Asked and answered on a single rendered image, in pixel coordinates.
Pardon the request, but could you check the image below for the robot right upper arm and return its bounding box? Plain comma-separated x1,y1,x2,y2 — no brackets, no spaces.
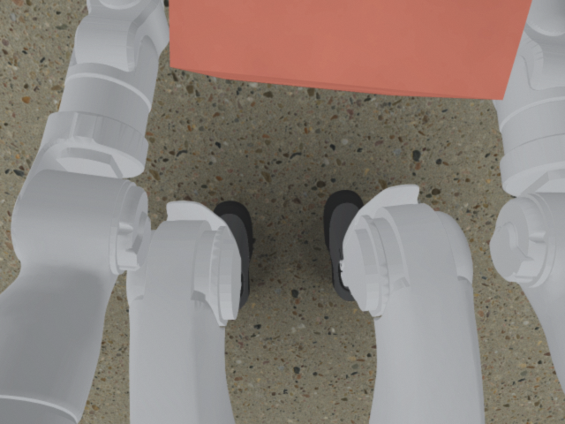
489,193,565,394

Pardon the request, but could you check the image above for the left robot forearm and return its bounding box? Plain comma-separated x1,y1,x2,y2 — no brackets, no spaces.
11,0,170,259

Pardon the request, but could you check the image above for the carton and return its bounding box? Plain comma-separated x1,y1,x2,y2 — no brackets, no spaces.
169,0,532,100

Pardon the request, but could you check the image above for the right robot forearm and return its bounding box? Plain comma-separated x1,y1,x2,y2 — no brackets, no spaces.
492,0,565,197

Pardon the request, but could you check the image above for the right robot thigh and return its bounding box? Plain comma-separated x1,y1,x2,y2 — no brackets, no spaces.
347,203,485,424

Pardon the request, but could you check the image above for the left robot shin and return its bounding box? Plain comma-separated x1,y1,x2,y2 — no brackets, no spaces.
126,201,241,307

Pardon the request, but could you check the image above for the robot left upper arm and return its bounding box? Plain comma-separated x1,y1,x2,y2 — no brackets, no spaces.
0,170,151,424

